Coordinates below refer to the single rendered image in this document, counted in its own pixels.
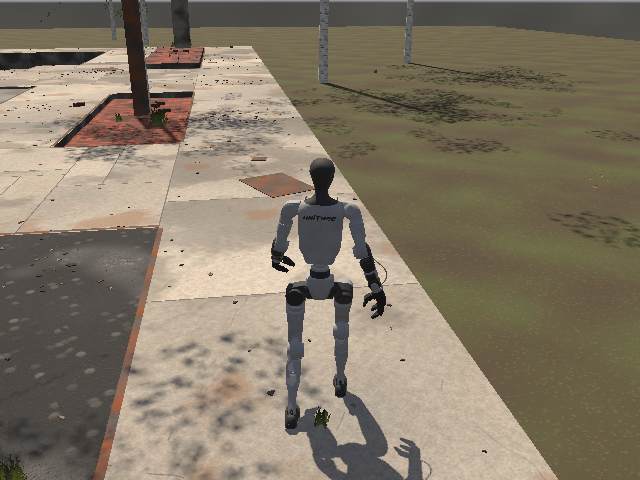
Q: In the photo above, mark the robot left hand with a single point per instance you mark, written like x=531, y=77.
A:
x=286, y=260

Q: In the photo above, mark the left robot foot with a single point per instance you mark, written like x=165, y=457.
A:
x=291, y=420

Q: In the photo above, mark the right robot forearm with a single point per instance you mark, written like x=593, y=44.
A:
x=370, y=272

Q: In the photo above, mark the right robot upper arm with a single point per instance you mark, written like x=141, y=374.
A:
x=352, y=212

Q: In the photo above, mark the robot right hand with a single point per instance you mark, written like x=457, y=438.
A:
x=381, y=302

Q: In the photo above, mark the left robot upper arm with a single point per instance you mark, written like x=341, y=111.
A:
x=289, y=210

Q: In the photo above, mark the left robot shin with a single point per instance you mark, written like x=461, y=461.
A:
x=293, y=372

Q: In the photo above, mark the left robot forearm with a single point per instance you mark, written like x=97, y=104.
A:
x=276, y=256

